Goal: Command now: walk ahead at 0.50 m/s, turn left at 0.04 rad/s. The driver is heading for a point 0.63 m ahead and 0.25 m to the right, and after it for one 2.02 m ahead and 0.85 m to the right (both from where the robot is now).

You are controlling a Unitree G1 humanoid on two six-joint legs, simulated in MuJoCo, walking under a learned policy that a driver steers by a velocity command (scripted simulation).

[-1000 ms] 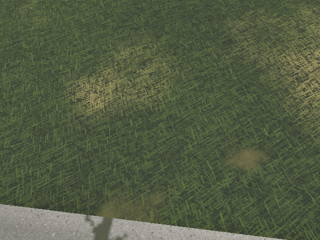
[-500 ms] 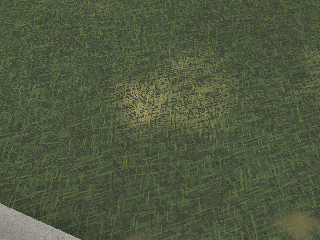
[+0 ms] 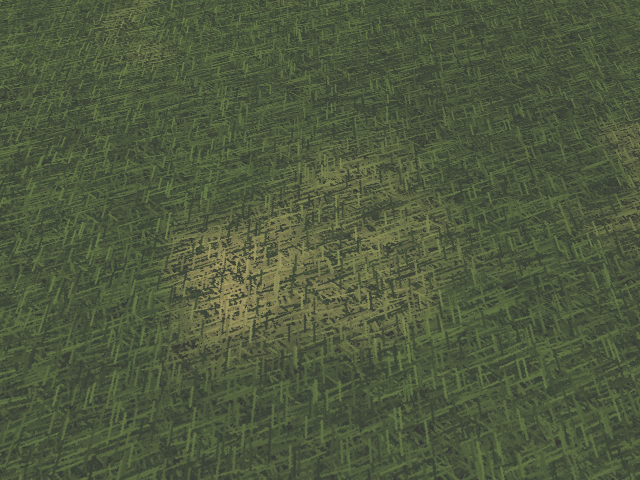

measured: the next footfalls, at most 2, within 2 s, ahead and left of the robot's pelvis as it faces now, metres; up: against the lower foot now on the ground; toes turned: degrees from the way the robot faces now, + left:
left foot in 0.42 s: +0.45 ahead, +0.10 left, +0.00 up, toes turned -5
right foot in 0.90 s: +0.46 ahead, -0.18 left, +0.00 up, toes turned -22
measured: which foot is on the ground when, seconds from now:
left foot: up 0.00-0.40, down 0.42-0.90, up 0.92-1.00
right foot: down 0.00-0.44, up 0.46-0.88, down 0.90-1.00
